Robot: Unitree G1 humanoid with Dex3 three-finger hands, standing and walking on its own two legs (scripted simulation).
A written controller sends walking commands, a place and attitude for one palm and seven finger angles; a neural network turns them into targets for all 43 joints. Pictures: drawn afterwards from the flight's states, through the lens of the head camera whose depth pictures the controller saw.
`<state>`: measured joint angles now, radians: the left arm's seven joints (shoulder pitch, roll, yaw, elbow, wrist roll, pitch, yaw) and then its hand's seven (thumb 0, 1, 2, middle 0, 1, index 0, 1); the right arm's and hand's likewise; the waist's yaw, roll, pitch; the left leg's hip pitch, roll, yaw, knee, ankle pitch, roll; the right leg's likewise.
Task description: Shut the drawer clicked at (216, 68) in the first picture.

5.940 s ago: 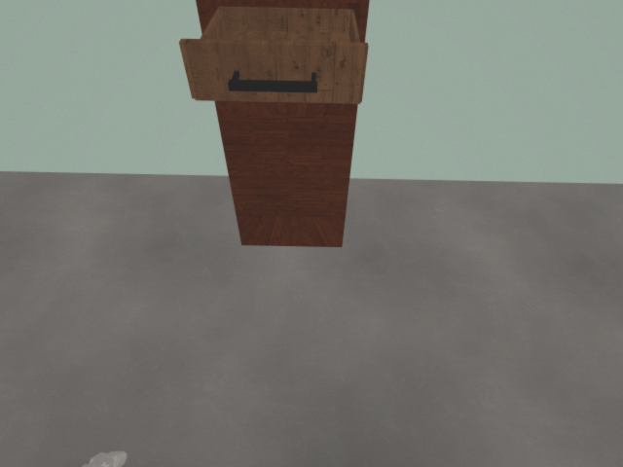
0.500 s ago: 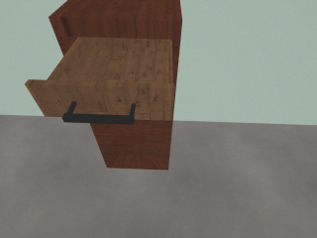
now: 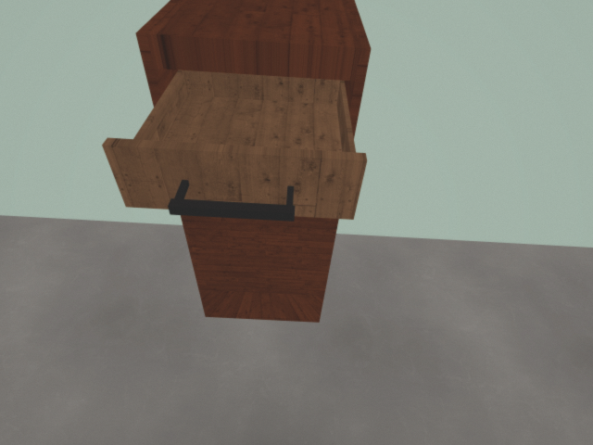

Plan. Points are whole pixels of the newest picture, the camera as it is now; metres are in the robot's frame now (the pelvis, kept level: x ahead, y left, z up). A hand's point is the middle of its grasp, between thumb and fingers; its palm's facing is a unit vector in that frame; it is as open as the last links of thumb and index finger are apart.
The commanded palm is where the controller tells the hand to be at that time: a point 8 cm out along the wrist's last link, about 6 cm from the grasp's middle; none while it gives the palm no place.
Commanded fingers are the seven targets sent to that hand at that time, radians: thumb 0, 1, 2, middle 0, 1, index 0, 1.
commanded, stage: look again from close up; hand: left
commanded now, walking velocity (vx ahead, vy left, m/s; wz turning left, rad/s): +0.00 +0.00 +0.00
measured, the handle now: (234, 200) +0.43 +0.13 +0.11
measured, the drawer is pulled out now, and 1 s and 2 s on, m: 0.27 0.27 0.27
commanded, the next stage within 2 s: shuffle to correct the standing spot in 0.10 s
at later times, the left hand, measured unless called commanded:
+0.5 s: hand out of the picture -0.05 +0.14 -0.18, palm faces +0.04 -0.99 -0.13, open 7.4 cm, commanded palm none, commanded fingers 0.00 0.90 0.90 -0.20 -0.30 -0.20 -0.30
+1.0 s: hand out of the picture +0.11 +0.12 -0.17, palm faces +0.00 -0.99 -0.16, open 7.3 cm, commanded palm none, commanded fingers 0.00 0.90 0.90 -0.20 -0.30 -0.20 -0.30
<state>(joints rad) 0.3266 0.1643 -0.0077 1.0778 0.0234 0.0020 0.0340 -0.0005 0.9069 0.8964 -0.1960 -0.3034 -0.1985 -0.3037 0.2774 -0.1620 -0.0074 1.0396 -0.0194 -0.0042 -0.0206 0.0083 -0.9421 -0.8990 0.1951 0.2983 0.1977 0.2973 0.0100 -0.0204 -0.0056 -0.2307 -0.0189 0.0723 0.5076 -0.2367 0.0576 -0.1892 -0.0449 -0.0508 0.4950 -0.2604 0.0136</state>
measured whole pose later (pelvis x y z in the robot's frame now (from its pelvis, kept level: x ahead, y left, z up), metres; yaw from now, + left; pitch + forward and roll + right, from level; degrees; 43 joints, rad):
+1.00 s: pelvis +0.09 -0.06 +0.01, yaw -1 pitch +0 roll -1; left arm 0.28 0.18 0.05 1.04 0.03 0.02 -0.01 0.03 0.95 0.90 -0.20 -0.30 -0.20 -0.30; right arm 0.36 -0.11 -0.01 1.10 -0.04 -0.05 -0.03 0.01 -0.91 -0.90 0.20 0.30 0.20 0.30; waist -0.02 -0.02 0.04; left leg -0.14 0.07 0.11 0.44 -0.30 0.00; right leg -0.45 -0.07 -0.09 0.77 -0.31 -0.01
